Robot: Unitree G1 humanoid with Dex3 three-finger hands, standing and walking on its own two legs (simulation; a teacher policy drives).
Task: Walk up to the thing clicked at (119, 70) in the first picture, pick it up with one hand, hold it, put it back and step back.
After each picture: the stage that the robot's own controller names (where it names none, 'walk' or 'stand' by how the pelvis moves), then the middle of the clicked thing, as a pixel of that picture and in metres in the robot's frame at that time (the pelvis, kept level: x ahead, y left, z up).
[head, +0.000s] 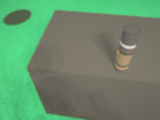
stand; (125, 50) +0.57 -0.18 -0.04
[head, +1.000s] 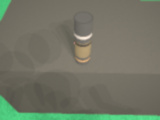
walk; (82, 41) +0.54 +0.03 +0.00
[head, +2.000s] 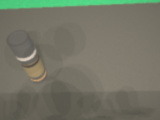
stand; (30, 60) +0.43 +0.24 +0.00
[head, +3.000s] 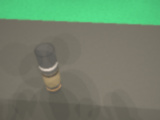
stand; (50, 71) +0.43 +0.16 -0.03
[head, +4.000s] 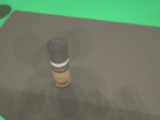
stand; (60, 66) +0.44 +0.12 -0.03
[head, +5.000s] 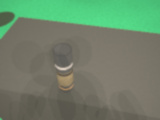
stand; (64, 70) +0.45 +0.11 -0.04
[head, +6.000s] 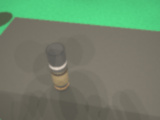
stand; (59, 70) +0.45 +0.13 -0.04
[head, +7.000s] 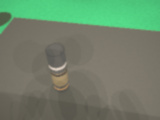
stand; (58, 70) +0.45 +0.13 -0.04
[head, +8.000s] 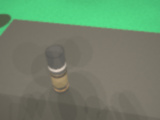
rise first; (58, 72) +0.44 +0.13 -0.04
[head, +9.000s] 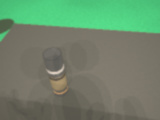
rise first; (57, 74) +0.43 +0.15 -0.03
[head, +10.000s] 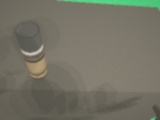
go down; (34, 55) +0.46 +0.14 +0.01
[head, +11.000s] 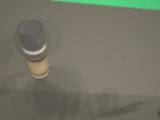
go down; (36, 55) +0.45 +0.14 +0.03
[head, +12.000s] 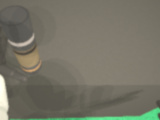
close in; (24, 46) +0.45 +0.16 +0.06
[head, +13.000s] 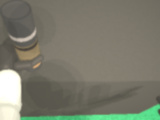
close; (26, 42) +0.46 +0.14 +0.07
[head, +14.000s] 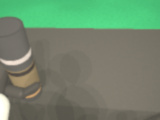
lift; (21, 66) +0.31 +0.18 +0.20
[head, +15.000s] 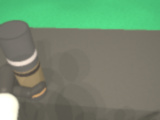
hold; (27, 67) +0.31 +0.17 +0.18
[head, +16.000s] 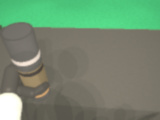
hold; (31, 68) +0.32 +0.16 +0.16
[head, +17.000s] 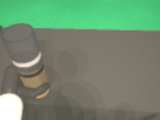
hold; (31, 69) +0.32 +0.16 +0.16
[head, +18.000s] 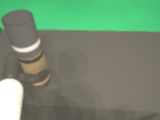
crouch; (31, 55) +0.36 +0.16 +0.18
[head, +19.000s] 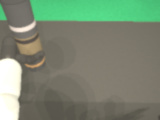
lower; (27, 37) +0.44 +0.16 +0.17
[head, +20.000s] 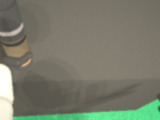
lower; (13, 38) +0.47 +0.17 +0.07
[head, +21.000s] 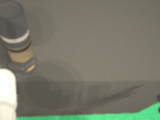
lower; (19, 44) +0.45 +0.16 +0.07
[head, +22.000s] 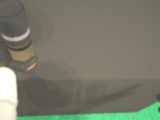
lower; (19, 43) +0.46 +0.16 +0.07
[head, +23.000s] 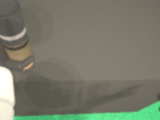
lower; (16, 42) +0.46 +0.16 +0.07
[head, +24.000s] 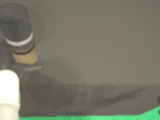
open; (22, 46) +0.45 +0.16 +0.06
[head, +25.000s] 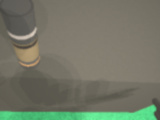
sink last; (24, 39) +0.45 +0.15 +0.06
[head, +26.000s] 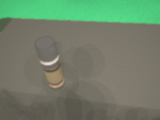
sink last; (51, 66) +0.45 +0.16 +0.02
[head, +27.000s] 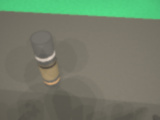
stand; (47, 62) +0.44 +0.16 +0.03
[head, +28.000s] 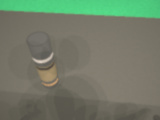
stand; (45, 63) +0.43 +0.17 +0.03
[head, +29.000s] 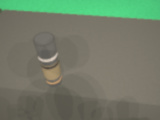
stand; (49, 62) +0.44 +0.15 +0.01
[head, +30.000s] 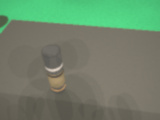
stand; (55, 72) +0.45 +0.14 -0.04
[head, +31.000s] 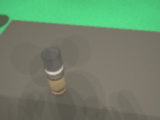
stand; (55, 74) +0.43 +0.14 -0.04
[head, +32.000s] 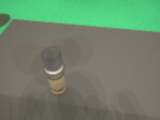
stand; (55, 74) +0.43 +0.14 -0.04
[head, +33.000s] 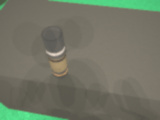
walk; (57, 56) +0.46 +0.13 -0.02
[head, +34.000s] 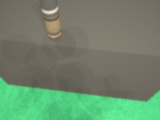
walk; (51, 17) +0.67 +0.18 -0.02
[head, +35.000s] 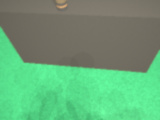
walk; out of the picture +0.96 +0.20 -0.02
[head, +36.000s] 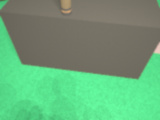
stand; out of the picture +1.04 +0.14 -0.03
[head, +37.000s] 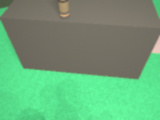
stand; (63, 1) +1.06 +0.15 -0.04
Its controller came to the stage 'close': yes
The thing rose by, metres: 0.20
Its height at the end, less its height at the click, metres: +0.00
